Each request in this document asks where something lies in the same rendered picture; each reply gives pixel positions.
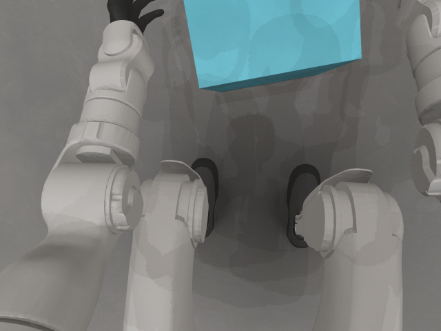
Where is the left robot forearm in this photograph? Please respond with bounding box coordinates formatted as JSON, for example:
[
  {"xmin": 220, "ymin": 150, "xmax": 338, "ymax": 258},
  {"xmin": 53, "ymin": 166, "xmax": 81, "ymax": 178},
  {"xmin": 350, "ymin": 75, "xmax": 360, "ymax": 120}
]
[{"xmin": 41, "ymin": 20, "xmax": 154, "ymax": 220}]

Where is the carton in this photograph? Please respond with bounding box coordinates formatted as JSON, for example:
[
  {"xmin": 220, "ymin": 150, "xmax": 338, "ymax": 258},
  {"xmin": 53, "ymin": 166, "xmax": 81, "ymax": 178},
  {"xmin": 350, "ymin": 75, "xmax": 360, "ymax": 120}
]
[{"xmin": 183, "ymin": 0, "xmax": 362, "ymax": 92}]

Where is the robot left thigh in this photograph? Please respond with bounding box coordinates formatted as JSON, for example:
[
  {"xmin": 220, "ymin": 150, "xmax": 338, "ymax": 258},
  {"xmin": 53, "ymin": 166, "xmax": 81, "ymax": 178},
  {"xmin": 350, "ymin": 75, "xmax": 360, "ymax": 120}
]
[{"xmin": 123, "ymin": 172, "xmax": 209, "ymax": 331}]

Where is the right robot forearm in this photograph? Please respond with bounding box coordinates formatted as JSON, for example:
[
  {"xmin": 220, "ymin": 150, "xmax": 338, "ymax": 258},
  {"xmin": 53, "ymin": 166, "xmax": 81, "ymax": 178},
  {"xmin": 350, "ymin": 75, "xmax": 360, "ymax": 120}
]
[{"xmin": 396, "ymin": 0, "xmax": 441, "ymax": 126}]

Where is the left robot upper arm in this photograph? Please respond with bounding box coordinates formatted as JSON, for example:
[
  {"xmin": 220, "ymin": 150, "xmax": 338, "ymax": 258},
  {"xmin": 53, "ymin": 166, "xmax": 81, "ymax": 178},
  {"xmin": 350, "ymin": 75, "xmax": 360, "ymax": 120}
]
[{"xmin": 0, "ymin": 162, "xmax": 143, "ymax": 331}]

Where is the left robot hand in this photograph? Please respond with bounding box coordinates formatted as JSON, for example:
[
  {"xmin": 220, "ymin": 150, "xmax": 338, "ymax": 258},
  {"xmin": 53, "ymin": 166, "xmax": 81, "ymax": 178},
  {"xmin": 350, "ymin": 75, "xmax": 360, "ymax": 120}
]
[{"xmin": 107, "ymin": 0, "xmax": 164, "ymax": 33}]

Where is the robot right foot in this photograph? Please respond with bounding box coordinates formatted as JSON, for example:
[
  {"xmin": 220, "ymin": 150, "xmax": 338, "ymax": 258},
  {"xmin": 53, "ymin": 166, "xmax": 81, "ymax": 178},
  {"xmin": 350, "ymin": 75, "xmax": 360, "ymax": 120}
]
[{"xmin": 287, "ymin": 164, "xmax": 320, "ymax": 248}]

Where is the right robot upper arm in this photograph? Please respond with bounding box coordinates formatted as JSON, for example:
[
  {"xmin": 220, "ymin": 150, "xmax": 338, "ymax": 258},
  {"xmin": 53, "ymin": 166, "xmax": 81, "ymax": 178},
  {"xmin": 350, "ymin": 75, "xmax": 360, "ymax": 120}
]
[{"xmin": 410, "ymin": 118, "xmax": 441, "ymax": 203}]

